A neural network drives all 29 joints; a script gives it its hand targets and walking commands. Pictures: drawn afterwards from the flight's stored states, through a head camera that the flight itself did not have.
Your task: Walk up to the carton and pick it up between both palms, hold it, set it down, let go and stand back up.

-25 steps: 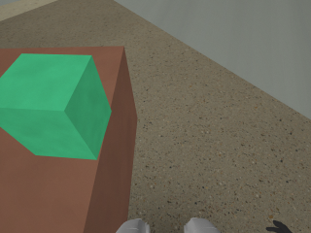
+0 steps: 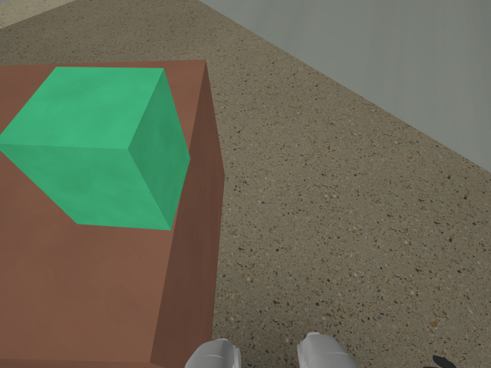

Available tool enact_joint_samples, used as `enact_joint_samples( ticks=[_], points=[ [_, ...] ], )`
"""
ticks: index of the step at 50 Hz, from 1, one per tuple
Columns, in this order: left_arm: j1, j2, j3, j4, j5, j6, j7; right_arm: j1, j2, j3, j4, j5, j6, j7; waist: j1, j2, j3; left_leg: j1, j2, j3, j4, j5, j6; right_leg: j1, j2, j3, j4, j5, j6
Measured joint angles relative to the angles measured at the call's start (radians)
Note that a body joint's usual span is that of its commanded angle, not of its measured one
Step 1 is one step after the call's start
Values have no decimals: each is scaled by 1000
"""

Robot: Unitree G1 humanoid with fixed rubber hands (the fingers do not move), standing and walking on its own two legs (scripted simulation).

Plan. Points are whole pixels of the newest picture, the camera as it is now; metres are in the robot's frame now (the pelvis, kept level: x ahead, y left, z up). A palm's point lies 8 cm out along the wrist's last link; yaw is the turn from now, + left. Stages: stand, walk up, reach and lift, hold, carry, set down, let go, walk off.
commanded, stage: walk up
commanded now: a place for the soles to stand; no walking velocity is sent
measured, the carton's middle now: (116, 152) +0.49 +0.29 +0.04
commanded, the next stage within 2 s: none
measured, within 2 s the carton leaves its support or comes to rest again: neither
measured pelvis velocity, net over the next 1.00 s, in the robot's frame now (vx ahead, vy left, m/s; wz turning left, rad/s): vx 0.00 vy -0.01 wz -0.02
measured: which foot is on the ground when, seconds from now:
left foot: down 0.00-1.00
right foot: up 0.00-0.12, down 0.14-1.00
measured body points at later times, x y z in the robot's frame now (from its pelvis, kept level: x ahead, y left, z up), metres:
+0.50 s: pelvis +0.01 -0.02 +0.00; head +0.06 -0.05 +0.44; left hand +0.08 +0.29 -0.11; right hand +0.10 -0.32 -0.14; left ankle +0.03 +0.09 -0.69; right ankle +0.04 -0.15 -0.69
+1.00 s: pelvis +0.00 -0.01 +0.00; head +0.05 -0.02 +0.45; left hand +0.08 +0.31 -0.12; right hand +0.10 -0.32 -0.13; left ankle +0.03 +0.09 -0.69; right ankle +0.04 -0.15 -0.69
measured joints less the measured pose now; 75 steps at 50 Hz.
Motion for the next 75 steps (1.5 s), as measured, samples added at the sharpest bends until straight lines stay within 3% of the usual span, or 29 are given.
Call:
enact_joint_samples(
  ticks=[9,13,17,20,28,31,35,38,40,43,48,55,58,60,62,65,69,75],
  points=[
    [0,31,14,0,0,3,-3,0,0,0,-21,0,-2,0,0,-52,1,0,6,7,0,0,-5,13,2,-4,1,-30,0],
    [1,15,10,0,0,3,-3,-2,0,0,-43,0,-2,0,0,-37,1,0,21,7,0,-1,-26,13,5,-17,-33,120,0],
    [1,-8,1,0,0,-4,-2,-2,0,0,-59,0,-2,0,0,-27,0,0,5,6,0,-110,-28,7,-1,-8,-33,84,1],
    [1,-19,-3,0,0,-6,-1,-2,0,0,-62,0,-2,0,0,-8,0,0,5,4,0,-121,-28,2,-4,-7,-33,82,1],
    [-5,-30,-5,0,0,-7,2,-2,0,0,-59,0,-1,0,0,28,2,0,6,3,-5,5,-27,8,-5,-6,-33,78,4],
    [-21,-24,-5,0,0,-7,2,-2,0,0,-46,0,-1,0,0,16,1,0,-8,4,-5,-7,-12,9,-17,-5,-33,76,4],
    [-33,-2,-4,0,0,-7,2,-2,-1,0,-42,0,-2,0,0,-9,1,0,-2,3,-5,-10,-2,7,-6,-5,-9,-57,4],
    [-33,11,2,0,0,-4,1,-2,0,0,-43,0,-4,0,0,-28,1,0,4,3,-5,-9,-2,6,-2,-6,-8,-62,4],
    [-31,15,9,0,0,-4,2,-2,0,0,-44,0,-4,0,0,-35,1,0,7,4,-5,-9,-3,4,-2,-9,-9,-41,4],
    [-28,14,9,0,0,-4,2,-2,0,0,-52,0,-4,0,0,-39,0,0,8,4,-5,-8,-16,9,-2,-9,-46,121,4],
    [-23,0,0,0,0,-4,2,-2,0,0,-61,0,-4,0,0,-33,-1,-1,-10,4,0,-105,-16,9,-18,-6,-46,87,7],
    [-30,-7,-6,0,0,-4,2,-2,0,0,-51,0,-3,0,0,-5,-2,-1,-17,4,-9,11,-4,16,-24,-5,-46,86,12],
    [-32,-2,-7,0,0,-4,2,-2,0,0,-45,0,-4,0,0,-3,-2,-1,-13,3,-9,-7,10,14,-14,-6,-31,-17,12],
    [-32,8,-2,-2,0,-2,-4,-1,0,0,-41,0,-7,0,0,-11,-3,-1,-10,3,-10,-8,10,14,-8,-5,-23,-54,12],
    [-34,21,24,-10,0,14,-39,17,-1,0,-26,0,-24,1,0,-35,-9,9,-21,-1,-26,-4,5,14,-7,-6,2,-82,12],
    [-34,51,50,-11,0,45,-74,52,-1,0,-3,0,-44,1,0,-78,-13,45,-36,-12,-77,15,-7,2,-3,-6,49,-47,12],
    [-35,88,72,-11,0,70,-91,89,0,0,16,0,-50,0,0,-118,-16,70,-36,-40,-130,34,-25,-37,-5,-5,49,7,12],
    [-34,136,108,-8,0,101,-99,105,0,0,20,0,-61,0,0,-142,-17,73,-19,-95,-136,12,-56,-67,-18,-5,33,-32,12]
  ],
)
